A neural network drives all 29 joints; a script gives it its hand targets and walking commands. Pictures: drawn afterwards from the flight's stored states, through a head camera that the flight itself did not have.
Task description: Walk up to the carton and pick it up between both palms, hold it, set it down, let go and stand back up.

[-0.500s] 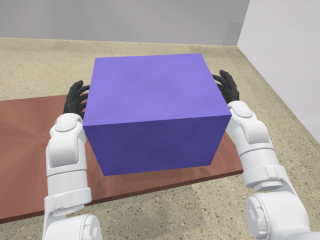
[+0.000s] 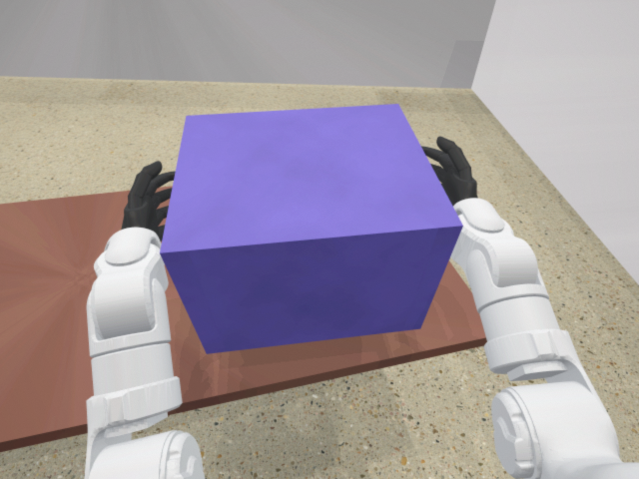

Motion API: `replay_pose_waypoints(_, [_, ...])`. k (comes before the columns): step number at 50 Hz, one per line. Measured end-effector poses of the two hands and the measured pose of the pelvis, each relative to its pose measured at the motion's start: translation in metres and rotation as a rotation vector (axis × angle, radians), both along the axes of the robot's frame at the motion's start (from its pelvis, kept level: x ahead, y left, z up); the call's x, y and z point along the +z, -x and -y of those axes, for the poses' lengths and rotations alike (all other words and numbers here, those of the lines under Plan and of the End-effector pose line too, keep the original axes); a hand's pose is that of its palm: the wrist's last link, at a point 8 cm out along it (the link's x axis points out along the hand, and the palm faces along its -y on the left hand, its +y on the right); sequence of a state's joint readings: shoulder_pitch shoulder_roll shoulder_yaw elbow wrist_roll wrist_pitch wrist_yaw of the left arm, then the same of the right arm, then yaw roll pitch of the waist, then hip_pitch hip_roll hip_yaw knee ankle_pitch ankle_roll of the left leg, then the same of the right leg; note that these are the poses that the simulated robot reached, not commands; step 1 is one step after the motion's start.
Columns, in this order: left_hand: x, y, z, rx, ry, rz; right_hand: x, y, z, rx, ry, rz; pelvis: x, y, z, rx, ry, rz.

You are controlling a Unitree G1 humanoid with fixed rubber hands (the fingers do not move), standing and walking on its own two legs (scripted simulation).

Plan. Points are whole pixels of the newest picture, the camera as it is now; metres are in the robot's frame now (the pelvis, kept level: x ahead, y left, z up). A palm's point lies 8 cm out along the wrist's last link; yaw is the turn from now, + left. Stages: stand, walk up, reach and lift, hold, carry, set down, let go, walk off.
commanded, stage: hold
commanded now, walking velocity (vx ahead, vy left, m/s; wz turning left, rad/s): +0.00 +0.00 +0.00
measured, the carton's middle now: (305, 224) +0.38 +0.00 +0.17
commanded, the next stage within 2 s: none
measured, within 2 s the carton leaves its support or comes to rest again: neither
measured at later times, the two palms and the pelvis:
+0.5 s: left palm (140, 229) +0.34 +0.19 +0.20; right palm (455, 199) +0.36 -0.18 +0.21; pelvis +0.00 +0.00 +0.00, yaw +0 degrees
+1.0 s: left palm (141, 229) +0.34 +0.19 +0.20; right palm (456, 200) +0.36 -0.18 +0.21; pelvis -0.01 +0.00 +0.00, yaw +0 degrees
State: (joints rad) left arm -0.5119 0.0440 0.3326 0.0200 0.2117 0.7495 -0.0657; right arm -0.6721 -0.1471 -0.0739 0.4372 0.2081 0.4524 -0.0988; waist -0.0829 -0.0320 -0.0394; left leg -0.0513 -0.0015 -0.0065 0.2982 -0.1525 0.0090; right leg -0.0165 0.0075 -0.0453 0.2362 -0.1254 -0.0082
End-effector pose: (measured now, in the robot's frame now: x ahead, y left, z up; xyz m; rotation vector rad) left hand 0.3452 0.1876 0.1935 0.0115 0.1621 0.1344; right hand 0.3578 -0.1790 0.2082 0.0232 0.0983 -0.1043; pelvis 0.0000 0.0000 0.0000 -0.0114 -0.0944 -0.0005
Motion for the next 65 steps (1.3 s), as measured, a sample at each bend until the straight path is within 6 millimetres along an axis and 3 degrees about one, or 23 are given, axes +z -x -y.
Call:
replay_pose_waypoints(16, [0.0043, 0.0024, -0.0017, 0.001, 0.007, 0.004, 0.0063, 0.0017, -0.0017, 0.001, 0.003, 0.005, 0.0000, 0.0014, 0.0010, 0.003, -0.001, 0.004])
replay_pose_waypoints(65, [-0.0018, 0.0006, -0.0016, -0.005, 0.002, -0.010, 0.0003, 0.0012, -0.0015, -0.003, 0.003, -0.003, -0.0002, 0.0040, 0.0004, 0.007, -0.001, 0.001])
